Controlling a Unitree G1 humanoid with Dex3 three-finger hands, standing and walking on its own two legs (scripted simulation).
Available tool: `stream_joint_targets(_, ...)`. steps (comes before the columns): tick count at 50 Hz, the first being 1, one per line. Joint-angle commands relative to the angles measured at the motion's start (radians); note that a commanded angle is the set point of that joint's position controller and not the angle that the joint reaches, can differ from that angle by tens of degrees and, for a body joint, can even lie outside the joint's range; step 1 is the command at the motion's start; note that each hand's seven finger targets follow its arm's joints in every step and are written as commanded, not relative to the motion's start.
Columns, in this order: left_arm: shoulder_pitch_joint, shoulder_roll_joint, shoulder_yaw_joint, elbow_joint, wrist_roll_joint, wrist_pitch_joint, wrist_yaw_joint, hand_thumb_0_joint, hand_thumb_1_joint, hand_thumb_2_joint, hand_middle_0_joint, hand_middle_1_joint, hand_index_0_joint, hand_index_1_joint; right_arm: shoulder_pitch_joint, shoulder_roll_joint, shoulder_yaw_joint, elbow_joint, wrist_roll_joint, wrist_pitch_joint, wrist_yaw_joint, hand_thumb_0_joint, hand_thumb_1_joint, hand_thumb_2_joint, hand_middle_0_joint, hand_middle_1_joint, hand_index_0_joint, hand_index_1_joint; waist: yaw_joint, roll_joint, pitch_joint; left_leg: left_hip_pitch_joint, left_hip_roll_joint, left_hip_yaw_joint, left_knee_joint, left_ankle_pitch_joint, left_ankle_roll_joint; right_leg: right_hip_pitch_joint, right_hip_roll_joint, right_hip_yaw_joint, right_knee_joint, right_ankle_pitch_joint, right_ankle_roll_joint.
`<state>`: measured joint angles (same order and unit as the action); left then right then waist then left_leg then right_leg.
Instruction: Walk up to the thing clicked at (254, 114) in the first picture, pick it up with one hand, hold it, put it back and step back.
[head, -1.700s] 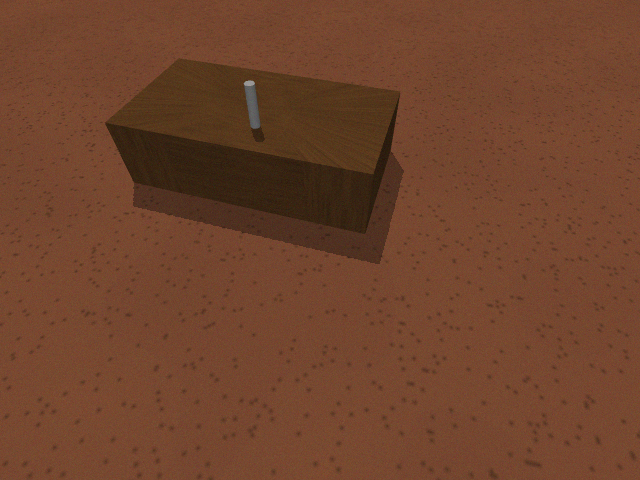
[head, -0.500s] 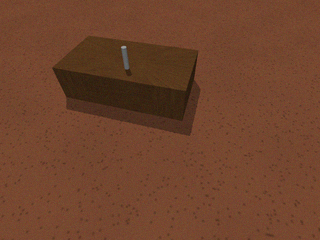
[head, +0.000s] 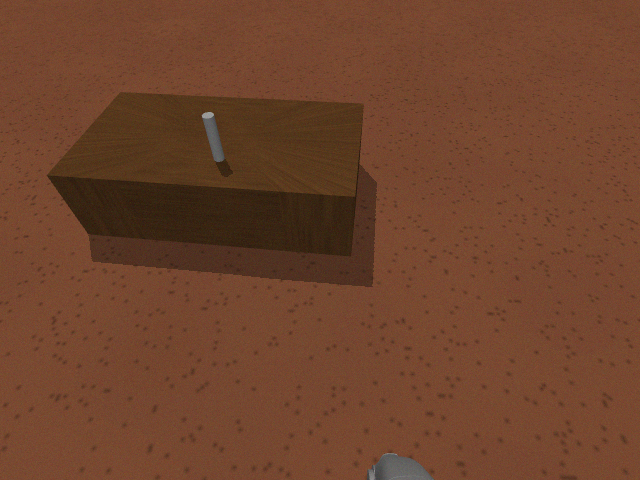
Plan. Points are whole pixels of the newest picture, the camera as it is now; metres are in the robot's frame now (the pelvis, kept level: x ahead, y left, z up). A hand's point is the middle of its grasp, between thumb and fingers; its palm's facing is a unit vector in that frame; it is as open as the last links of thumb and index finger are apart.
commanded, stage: walk up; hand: left
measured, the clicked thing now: (213, 138) +1.28 +0.35 -0.35
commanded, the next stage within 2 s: none
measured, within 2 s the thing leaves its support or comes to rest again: neither
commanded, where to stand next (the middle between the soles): +0.79 +0.27 m, yaw -9 degrees
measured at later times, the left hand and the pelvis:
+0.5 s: hand (82, 416) +0.26 +0.38 -0.16, palm faces -0.08 -0.89 -0.44, open 7.4 cm; pelvis +0.21 +0.08 -0.03, yaw -3 degrees
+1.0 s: hand (101, 276) +0.51 +0.41 -0.12, palm faces -0.10 -0.87 -0.49, open 7.3 cm; pelvis +0.40 +0.13 -0.02, yaw -6 degrees
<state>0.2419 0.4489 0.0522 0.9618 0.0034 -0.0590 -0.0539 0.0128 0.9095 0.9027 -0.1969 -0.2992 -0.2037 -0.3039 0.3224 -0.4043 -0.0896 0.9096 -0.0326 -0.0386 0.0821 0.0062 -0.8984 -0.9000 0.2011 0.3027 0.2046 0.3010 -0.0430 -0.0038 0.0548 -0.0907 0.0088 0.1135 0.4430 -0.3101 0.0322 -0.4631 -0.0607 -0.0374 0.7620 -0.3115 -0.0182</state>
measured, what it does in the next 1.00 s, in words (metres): walks ahead: right foot, then left foot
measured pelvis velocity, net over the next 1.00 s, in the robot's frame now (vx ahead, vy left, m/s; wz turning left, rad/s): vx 0.40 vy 0.13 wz -0.11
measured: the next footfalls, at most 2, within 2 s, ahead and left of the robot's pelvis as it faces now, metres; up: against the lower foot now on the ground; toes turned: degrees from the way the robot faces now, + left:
right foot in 0.10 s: +0.19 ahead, -0.12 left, +0.00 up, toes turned -6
left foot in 0.46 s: +0.35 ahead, +0.23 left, +0.00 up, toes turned +3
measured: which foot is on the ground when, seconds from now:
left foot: down 0.00-0.10, up 0.12-0.44, down 0.46-0.84, up 0.86-1.00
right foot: up 0.00-0.08, down 0.10-0.48, up 0.50-0.82, down 0.84-1.00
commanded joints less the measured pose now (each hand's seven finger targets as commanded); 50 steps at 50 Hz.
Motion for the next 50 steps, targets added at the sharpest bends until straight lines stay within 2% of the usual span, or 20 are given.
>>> stream_joint_targets(1,-0.012,0.173,0.055,-0.086,-0.001,-0.036,0.006,0.000,0.900,0.900,-0.200,-0.300,-0.200,-0.300,-0.103,-0.259,-0.063,-0.134,0.003,-0.028,-0.012,0.000,-0.900,-0.900,0.200,0.300,0.200,0.300,0.041,0.110,0.029,-0.167,0.224,-0.152,-0.141,-0.011,0.158,0.179,0.011,-0.027,-0.153,0.124,-0.020)
stream_joint_targets(4,0.194,0.221,0.090,-0.043,0.007,-0.046,0.034,0.000,0.900,0.900,-0.200,-0.300,-0.200,-0.300,-0.076,-0.190,-0.033,-0.157,0.006,-0.019,-0.009,0.000,-0.900,-0.900,0.200,0.300,0.200,0.300,0.157,-0.093,-0.110,-0.332,0.108,-0.023,0.299,0.133,0.082,0.578,0.034,-0.010,-0.259,0.068,-0.050)
stream_joint_targets(5,0.268,0.317,0.120,-0.049,0.017,-0.054,0.050,0.000,0.900,0.900,-0.200,-0.300,-0.200,-0.300,-0.032,-0.134,-0.014,-0.180,0.004,-0.021,-0.009,0.000,-0.900,-0.900,0.200,0.300,0.200,0.300,0.171,-0.320,-0.149,-0.549,-0.017,0.013,0.599,-0.180,0.023,0.706,-0.216,0.419,-0.389,-0.121,-0.135)
stream_joint_targets(6,0.226,0.348,0.115,-0.083,0.003,-0.053,0.055,0.000,0.900,0.900,-0.200,-0.300,-0.200,-0.300,-0.027,-0.217,-0.029,-0.172,0.004,-0.008,-0.014,0.000,-0.900,-0.900,0.200,0.300,0.200,0.300,0.151,-0.205,-0.153,-0.606,-0.008,-0.135,0.706,-0.256,0.005,0.636,-0.376,0.748,-0.512,-0.282,-0.258)
stream_joint_targets(7,0.156,0.335,0.108,-0.105,-0.008,-0.050,0.059,0.000,0.900,0.900,-0.200,-0.300,-0.200,-0.300,-0.052,-0.264,-0.043,-0.155,0.005,-0.002,-0.021,0.000,-0.900,-0.900,0.200,0.300,0.200,0.300,0.126,-0.093,-0.081,-0.607,0.057,-0.207,0.761,-0.223,-0.010,0.523,-0.385,0.737,-0.514,-0.326,-0.300)
stream_joint_targets(11,0.021,0.267,0.086,-0.144,-0.007,-0.057,0.066,0.000,0.900,0.900,-0.200,-0.300,-0.200,-0.300,0.009,-0.240,-0.047,-0.113,0.005,0.008,-0.008,0.000,-0.900,-0.900,0.200,0.300,0.200,0.300,0.040,-0.101,0.029,-0.506,0.145,-0.215,0.648,-0.069,-0.022,0.260,-0.243,0.363,-0.502,-0.142,-0.218)
stream_joint_targets(18,0.006,0.309,0.096,-0.167,0.012,-0.075,0.055,0.000,0.900,0.900,-0.200,-0.300,-0.200,-0.300,-0.071,-0.213,-0.070,-0.148,-0.007,0.004,0.033,0.000,-0.900,-0.900,0.200,0.300,0.200,0.300,0.042,-0.123,0.015,-0.335,0.129,-0.096,0.309,0.043,-0.034,0.096,-0.188,0.196,-0.454,-0.161,-0.189)
stream_joint_targets(22,-0.045,0.281,0.077,-0.161,0.018,-0.058,0.056,0.000,0.900,0.900,-0.200,-0.300,-0.200,-0.300,0.063,-0.227,-0.095,-0.106,-0.011,-0.003,0.025,0.000,-0.900,-0.900,0.200,0.300,0.200,0.300,-0.066,-0.044,-0.011,-0.021,0.046,0.021,0.208,0.040,-0.028,-0.093,-0.129,0.102,-0.259,-0.198,-0.132)
stream_joint_targets(23,-0.024,0.228,0.060,-0.159,0.028,-0.052,0.059,0.000,0.900,0.900,-0.200,-0.300,-0.200,-0.300,0.177,-0.266,-0.113,-0.070,-0.015,-0.008,0.015,0.000,-0.900,-0.900,0.200,0.300,0.200,0.300,-0.126,0.095,-0.070,0.129,0.041,-0.040,0.165,-0.028,-0.013,-0.154,-0.090,0.062,-0.005,-0.130,-0.098)
stream_joint_targets(24,0.040,0.116,0.028,-0.162,0.013,-0.051,0.058,0.000,0.900,0.900,-0.200,-0.300,-0.200,-0.300,0.236,-0.354,-0.131,-0.072,-0.028,-0.020,-0.003,0.000,-0.900,-0.900,0.200,0.300,0.200,0.300,-0.141,0.394,-0.073,0.174,0.245,-0.420,-0.091,-0.327,0.046,-0.299,0.073,-0.005,0.373,-0.181,-0.037)
stream_joint_targets(25,0.034,0.168,0.034,-0.162,-0.009,-0.049,0.076,0.000,0.900,0.900,-0.200,-0.300,-0.200,-0.300,0.155,-0.420,-0.134,-0.119,-0.004,-0.026,-0.007,0.000,-0.900,-0.900,0.200,0.300,0.200,0.300,-0.108,0.374,-0.061,0.111,0.425,-0.806,-0.262,-0.446,0.179,-0.380,0.118,0.056,0.488,-0.256,-0.042)
stream_joint_targets(26,0.003,0.229,0.034,-0.153,-0.001,-0.051,0.083,0.000,0.900,0.900,-0.200,-0.300,-0.200,-0.300,0.077,-0.402,-0.130,-0.133,0.015,-0.022,-0.012,0.000,-0.900,-0.900,0.200,0.300,0.200,0.300,-0.067,0.213,-0.013,0.005,0.441,-0.759,-0.240,-0.445,0.235,-0.359,0.039,0.124,0.531,-0.208,-0.050)
stream_joint_targets(28,0.058,0.228,0.042,-0.099,-0.022,-0.055,0.069,0.000,0.900,0.900,-0.200,-0.300,-0.200,-0.300,-0.009,-0.299,-0.089,-0.155,0.013,-0.028,-0.023,0.000,-0.900,-0.900,0.200,0.300,0.200,0.300,-0.005,0.139,0.025,-0.054,0.322,-0.475,-0.166,-0.233,0.175,-0.284,-0.008,0.127,0.445,-0.078,-0.044)
stream_joint_targets(31,0.101,0.200,0.041,-0.069,-0.021,-0.050,0.053,0.000,0.900,0.900,-0.200,-0.300,-0.200,-0.300,-0.025,-0.279,-0.070,-0.153,0.013,-0.031,-0.025,0.000,-0.900,-0.900,0.200,0.300,0.200,0.300,0.013,0.205,-0.007,-0.071,0.270,-0.271,-0.116,0.054,0.190,-0.148,-0.025,0.050,0.231,-0.080,-0.017)
stream_joint_targets(35,0.027,0.178,0.045,-0.119,-0.008,-0.047,0.043,0.000,0.900,0.900,-0.200,-0.300,-0.200,-0.300,0.002,-0.285,-0.064,-0.174,0.000,-0.026,-0.020,0.000,-0.900,-0.900,0.200,0.300,0.200,0.300,0.001,0.187,-0.002,-0.110,0.309,-0.235,-0.119,0.170,0.232,-0.039,-0.027,-0.015,0.036,-0.039,-0.014)
stream_joint_targets(40,0.196,0.198,0.078,-0.075,-0.002,-0.054,0.055,0.000,0.900,0.900,-0.200,-0.300,-0.200,-0.300,-0.068,-0.228,-0.036,-0.218,0.010,-0.007,-0.013,0.000,-0.900,-0.900,0.200,0.300,0.200,0.300,0.122,0.029,-0.096,-0.333,0.175,-0.068,0.175,0.111,0.118,0.432,0.060,-0.063,-0.187,0.142,-0.041)
stream_joint_targets(41,0.278,0.257,0.102,-0.069,0.006,-0.059,0.068,0.000,0.900,0.900,-0.200,-0.300,-0.200,-0.300,-0.042,-0.183,-0.021,-0.228,0.013,-0.010,-0.013,0.000,-0.900,-0.900,0.200,0.300,0.200,0.300,0.171,-0.128,-0.134,-0.449,0.089,0.002,0.427,0.090,0.065,0.556,-0.042,0.124,-0.305,-0.037,-0.082)
stream_joint_targets(42,0.290,0.338,0.115,-0.098,0.009,-0.069,0.080,0.000,0.900,0.900,-0.200,-0.300,-0.200,-0.300,0.009,-0.138,-0.004,-0.236,0.012,-0.004,-0.014,0.000,-0.900,-0.900,0.200,0.300,0.200,0.300,0.145,-0.275,-0.143,-0.615,-0.005,-0.048,0.652,-0.244,0.013,0.610,-0.329,0.608,-0.456,-0.169,-0.164)
stream_joint_targets(43,0.216,0.349,0.103,-0.123,-0.002,-0.063,0.084,0.000,0.900,0.900,-0.200,-0.300,-0.200,-0.300,-0.010,-0.242,-0.034,-0.217,0.001,0.018,-0.024,0.000,-0.900,-0.900,0.200,0.300,0.200,0.300,0.125,-0.107,-0.099,-0.628,0.037,-0.178,0.737,-0.257,0.000,0.482,-0.404,0.749,-0.516,-0.339,-0.249)
stream_joint_targets(50,0.107,0.274,0.086,-0.157,0.000,-0.077,0.079,0.000,0.900,0.900,-0.200,-0.300,-0.200,-0.300,0.013,-0.228,-0.048,-0.139,-0.002,0.026,-0.003,0.000,-0.900,-0.900,0.200,0.300,0.200,0.300,0.057,-0.113,0.006,-0.522,0.126,-0.167,0.574,-0.055,-0.041,0.243,-0.234,0.246,-0.422,0.060,-0.220)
